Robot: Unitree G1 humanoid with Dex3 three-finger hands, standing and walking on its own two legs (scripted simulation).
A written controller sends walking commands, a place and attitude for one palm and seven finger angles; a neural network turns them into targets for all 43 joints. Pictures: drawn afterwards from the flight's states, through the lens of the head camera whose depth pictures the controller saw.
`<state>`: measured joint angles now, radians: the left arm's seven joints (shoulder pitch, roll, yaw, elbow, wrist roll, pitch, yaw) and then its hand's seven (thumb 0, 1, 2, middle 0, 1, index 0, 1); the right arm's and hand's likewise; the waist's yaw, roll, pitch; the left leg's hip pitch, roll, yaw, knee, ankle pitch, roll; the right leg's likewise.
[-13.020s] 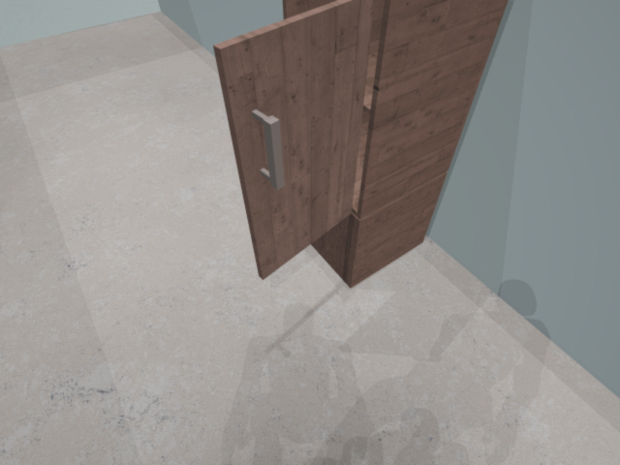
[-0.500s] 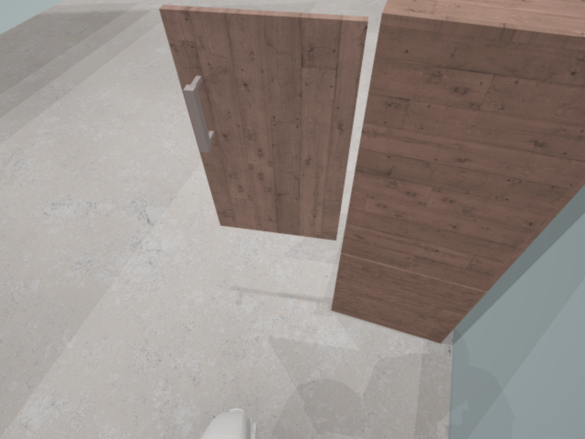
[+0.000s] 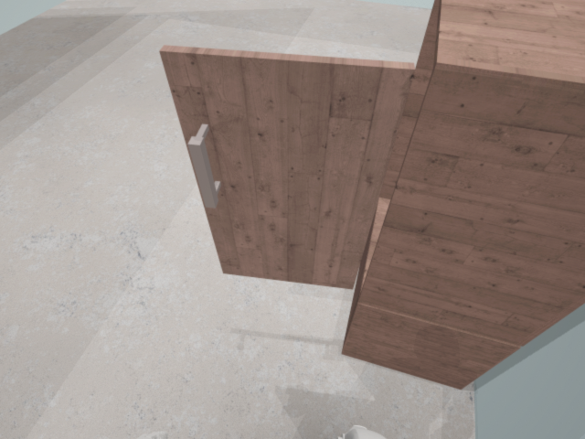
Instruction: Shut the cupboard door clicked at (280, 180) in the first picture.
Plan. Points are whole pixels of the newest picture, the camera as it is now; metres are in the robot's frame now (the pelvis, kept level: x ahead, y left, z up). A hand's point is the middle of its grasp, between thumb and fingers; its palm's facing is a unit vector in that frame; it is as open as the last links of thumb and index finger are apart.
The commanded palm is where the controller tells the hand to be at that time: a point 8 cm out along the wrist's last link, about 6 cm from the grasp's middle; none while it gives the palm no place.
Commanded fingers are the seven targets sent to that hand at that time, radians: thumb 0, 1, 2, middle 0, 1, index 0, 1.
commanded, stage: come to a stop and stand still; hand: left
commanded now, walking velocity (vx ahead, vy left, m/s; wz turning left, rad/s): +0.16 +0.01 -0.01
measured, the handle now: (207, 167) +0.52 +0.18 +0.06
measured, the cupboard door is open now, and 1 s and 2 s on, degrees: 99 99 99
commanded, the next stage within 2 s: look again from close up in 1.06 s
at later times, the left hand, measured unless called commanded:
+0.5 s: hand out of the picture +0.14 +0.22 -0.19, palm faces +0.05 -0.98 -0.20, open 7.3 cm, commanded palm none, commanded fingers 0.00 0.90 0.90 -0.20 -0.30 -0.20 -0.30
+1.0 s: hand out of the picture +0.08 +0.16 -0.18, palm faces +0.01 -0.98 -0.18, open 7.3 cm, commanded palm none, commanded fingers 0.00 0.90 0.90 -0.20 -0.30 -0.20 -0.30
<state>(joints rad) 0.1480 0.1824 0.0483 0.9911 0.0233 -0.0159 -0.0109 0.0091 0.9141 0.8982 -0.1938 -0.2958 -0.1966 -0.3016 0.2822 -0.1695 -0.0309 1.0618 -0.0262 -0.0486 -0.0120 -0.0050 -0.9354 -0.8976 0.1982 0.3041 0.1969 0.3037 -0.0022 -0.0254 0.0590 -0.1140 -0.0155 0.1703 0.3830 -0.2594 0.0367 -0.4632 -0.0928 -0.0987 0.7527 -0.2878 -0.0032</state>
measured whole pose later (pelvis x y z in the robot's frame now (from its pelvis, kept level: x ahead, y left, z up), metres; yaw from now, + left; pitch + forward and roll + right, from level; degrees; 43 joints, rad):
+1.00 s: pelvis +0.06 -0.02 +0.00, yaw -1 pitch +0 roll -1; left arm 0.28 0.16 0.02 1.07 0.01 0.00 0.01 0.01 0.92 0.90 -0.20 -0.30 -0.20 -0.30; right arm 0.29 -0.20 -0.05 1.09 -0.02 0.03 0.00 0.01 -0.91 -0.90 0.20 0.30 0.19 0.30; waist -0.01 0.01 0.01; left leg -0.27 0.03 0.03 0.53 -0.24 -0.03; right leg -0.13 -0.01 -0.05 0.45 -0.33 0.00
